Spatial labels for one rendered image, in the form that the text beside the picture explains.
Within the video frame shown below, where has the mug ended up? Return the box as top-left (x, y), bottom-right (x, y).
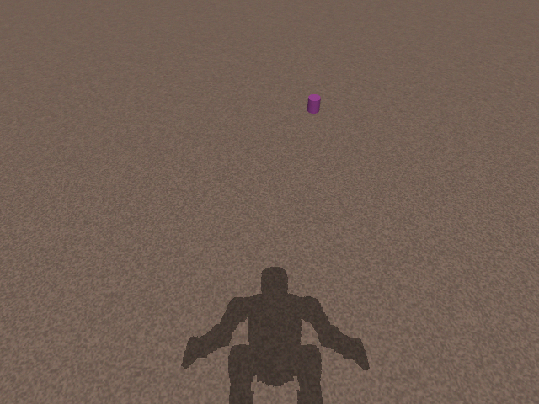
top-left (307, 94), bottom-right (321, 114)

